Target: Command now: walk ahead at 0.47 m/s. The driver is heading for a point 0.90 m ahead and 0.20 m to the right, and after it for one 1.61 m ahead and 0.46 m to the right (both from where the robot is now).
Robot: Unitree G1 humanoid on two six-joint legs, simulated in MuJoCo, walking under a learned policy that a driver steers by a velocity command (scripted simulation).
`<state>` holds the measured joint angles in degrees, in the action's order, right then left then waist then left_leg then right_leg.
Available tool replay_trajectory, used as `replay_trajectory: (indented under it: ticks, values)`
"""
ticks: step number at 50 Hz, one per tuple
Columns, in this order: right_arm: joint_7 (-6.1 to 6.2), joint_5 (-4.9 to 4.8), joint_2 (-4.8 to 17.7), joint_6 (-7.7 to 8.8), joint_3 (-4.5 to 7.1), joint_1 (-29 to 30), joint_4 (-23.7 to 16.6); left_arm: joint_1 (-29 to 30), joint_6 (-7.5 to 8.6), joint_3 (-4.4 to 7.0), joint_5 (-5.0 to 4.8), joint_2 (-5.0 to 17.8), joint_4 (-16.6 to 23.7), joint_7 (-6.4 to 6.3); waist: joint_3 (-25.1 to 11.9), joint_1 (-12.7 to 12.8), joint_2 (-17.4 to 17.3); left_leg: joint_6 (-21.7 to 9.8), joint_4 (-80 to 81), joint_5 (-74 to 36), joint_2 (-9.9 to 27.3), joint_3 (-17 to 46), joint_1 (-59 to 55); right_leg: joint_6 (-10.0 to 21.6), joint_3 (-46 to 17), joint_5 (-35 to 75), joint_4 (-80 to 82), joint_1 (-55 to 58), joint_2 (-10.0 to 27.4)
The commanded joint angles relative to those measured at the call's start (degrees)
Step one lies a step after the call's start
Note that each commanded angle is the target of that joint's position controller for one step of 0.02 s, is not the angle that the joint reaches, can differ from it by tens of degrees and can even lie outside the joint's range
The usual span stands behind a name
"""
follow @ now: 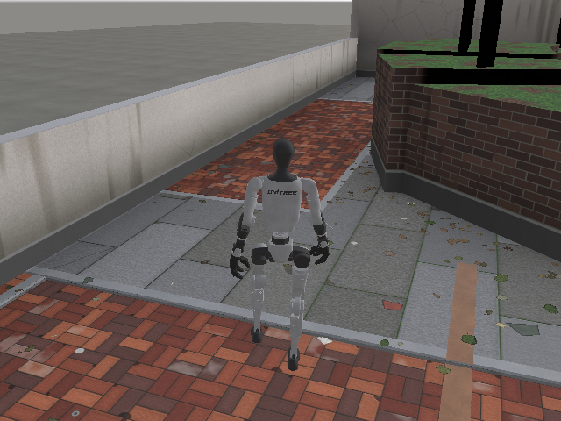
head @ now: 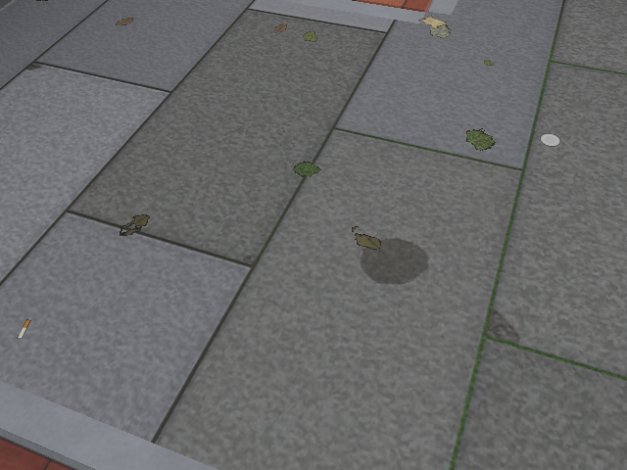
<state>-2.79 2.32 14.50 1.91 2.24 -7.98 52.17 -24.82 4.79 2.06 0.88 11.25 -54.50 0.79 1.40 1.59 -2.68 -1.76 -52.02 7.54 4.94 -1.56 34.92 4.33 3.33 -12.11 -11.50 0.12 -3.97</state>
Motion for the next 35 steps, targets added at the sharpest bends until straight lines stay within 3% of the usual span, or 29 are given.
replay_trajectory:
  ticks: [1,5,7,9,10,11,12,13,14,16,17,18,20,23,27,31,33,35]
  values:
    - [-0.13,-0.21,1.21,0.50,-0.36,7.85,-5.24,-2.64,0.83,1.38,0.00,7.68,1.01,-0.40,4.66,0.44,6.86,1.02,6.64,-3.98,-0.43,-1.87,4.70,7.13,-7.60,17.73,4.88,-1.14,14.78]
    - [0.15,-0.48,1.43,0.54,-0.68,12.73,-7.49,-4.42,0.60,1.36,0.21,8.19,-0.49,-0.87,5.63,1.15,6.68,-0.91,13.98,-3.19,-1.91,-3.33,2.54,6.96,-6.92,24.84,3.24,2.37,16.53]
    - [0.55,-0.59,1.61,0.70,-0.60,12.52,-8.19,-4.04,0.30,1.40,0.35,8.77,-1.27,-1.15,5.51,0.15,7.30,-2.77,17.25,-0.34,-3.17,-3.85,-0.86,6.25,-6.45,32.56,0.86,4.59,17.47]
    - [1.34,-0.75,3.30,1.15,0.32,4.62,-6.15,-2.05,0.03,1.66,0.57,10.06,-1.48,-1.26,0.67,-3.75,8.01,-4.95,19.72,2.27,-6.62,-4.88,-11.91,4.54,-4.47,49.64,-9.31,5.80,16.82]
    - [1.96,-0.45,5.47,1.67,1.45,-5.17,-2.81,-3.92,-0.31,1.15,0.08,8.76,-1.67,-0.96,-6.89,-6.31,2.80,-6.64,20.11,1.61,-8.05,-6.46,-29.00,2.89,-1.43,51.83,-22.23,-0.42,13.58]
    - [2.65,0.55,8.90,1.94,3.12,-14.65,-0.55,-5.20,-0.32,0.44,-1.46,7.54,-1.28,-0.71,-14.43,-9.28,-1.64,-10.22,22.18,4.45,2.28,6.79,-50.14,0.45,-0.54,35.77,-39.28,-17.50,11.24]
    - [3.05,0.28,11.09,1.50,4.13,-21.73,1.48,-4.03,-0.25,-0.16,-0.87,4.47,-0.28,-0.12,-22.18,-10.05,-7.49,-12.83,26.57,14.28,15.47,24.83,-62.43,-0.75,-1.07,-15.85,-55.88,-30.26,3.89]
    - [3.38,-0.32,10.79,0.93,3.73,-22.08,1.84,-0.49,-0.53,1.07,-1.33,6.93,0.52,-0.15,-21.87,-10.39,-2.44,-14.17,35.43,20.50,17.91,35.96,-60.53,-0.61,-6.62,-18.93,-64.16,-37.32,1.38]
    - [3.66,-0.40,9.87,0.85,3.45,-14.21,0.82,7.33,-0.56,1.36,-0.67,8.09,3.08,-0.02,-9.85,-8.12,2.57,-11.88,38.91,18.58,15.26,29.09,-49.74,0.09,-6.07,-11.92,-63.08,-41.98,5.38]
    - [3.22,-0.23,3.64,1.69,1.71,-6.56,0.38,8.11,-0.91,1.27,-0.06,6.35,3.21,0.48,-3.81,-3.04,1.32,-9.79,39.96,10.58,10.66,19.21,-35.61,0.60,-6.10,-6.22,-60.27,-37.07,8.38]
    - [3.11,-0.53,1.34,2.06,0.99,-5.53,0.60,5.86,-1.96,1.17,0.49,5.07,2.33,0.67,-3.16,-0.78,0.56,-8.25,41.18,9.94,9.02,14.26,-30.21,0.16,-5.98,-6.20,-59.76,-33.20,8.61]
    - [3.13,-0.57,0.61,2.51,0.69,-5.12,0.68,4.22,-2.93,1.10,0.66,4.08,1.48,1.04,-2.94,0.42,0.17,-7.42,42.34,9.62,8.03,10.89,-26.88,-0.13,-5.13,-5.73,-60.54,-31.12,7.93]
    - [3.16,-0.87,2.57,3.49,1.10,-6.45,1.84,6.69,-4.10,1.30,0.87,3.82,2.91,1.68,-0.24,1.50,-1.39,-7.27,44.92,8.84,7.90,6.84,-23.91,-0.62,-5.26,-2.39,-60.89,-33.95,7.95]
    - [3.26,-0.36,3.73,3.49,1.43,-7.97,2.25,14.05,-5.07,1.45,0.83,5.13,6.09,2.14,2.84,1.21,-1.96,-7.66,48.58,9.71,8.06,2.16,-22.62,-2.30,-4.14,0.33,-54.69,-38.45,8.09]
    - [3.59,-0.12,5.17,3.79,1.85,-9.92,2.52,19.25,-5.85,1.73,1.02,5.66,7.97,2.43,3.16,0.77,-0.40,-7.44,50.00,4.68,9.23,-3.12,-28.99,-2.73,-2.10,4.28,-45.58,-39.55,8.19]
    - [3.79,0.02,5.78,3.13,2.43,-10.88,2.97,23.75,-6.55,2.04,1.25,5.80,10.20,2.86,3.93,-0.54,-0.69,-6.35,48.72,0.25,10.78,-7.70,-38.68,-0.38,1.22,2.16,-37.72,-39.69,8.54]
    - [3.78,0.38,6.15,2.50,2.71,-10.75,3.17,24.06,-6.79,2.24,1.20,5.85,10.95,2.87,3.97,-0.47,-1.12,-5.59,45.20,-7.51,11.08,-10.61,-42.39,1.54,3.42,-2.19,-33.83,-37.43,7.60]
    - [3.81,0.50,7.69,1.88,3.20,-10.12,3.15,20.33,-7.13,2.96,1.08,7.02,10.88,2.28,1.54,1.14,-3.06,-4.69,36.17,-27.95,11.35,-13.12,-44.02,3.51,6.81,-8.88,-31.31,-30.60,4.11]
